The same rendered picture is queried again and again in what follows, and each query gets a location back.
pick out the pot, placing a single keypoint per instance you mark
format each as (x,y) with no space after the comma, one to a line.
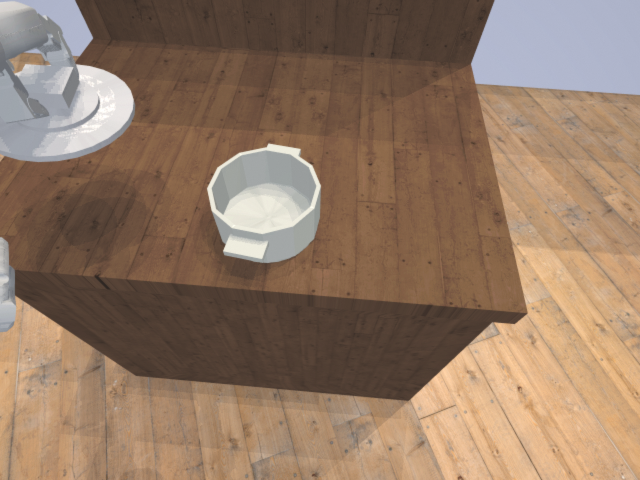
(266,204)

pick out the knob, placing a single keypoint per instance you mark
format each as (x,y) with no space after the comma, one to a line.
(52,86)

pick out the lid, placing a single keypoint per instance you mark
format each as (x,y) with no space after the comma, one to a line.
(101,110)

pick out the table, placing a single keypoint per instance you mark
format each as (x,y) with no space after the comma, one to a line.
(412,258)

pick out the robot left hand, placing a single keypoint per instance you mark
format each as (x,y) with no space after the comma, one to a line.
(23,29)

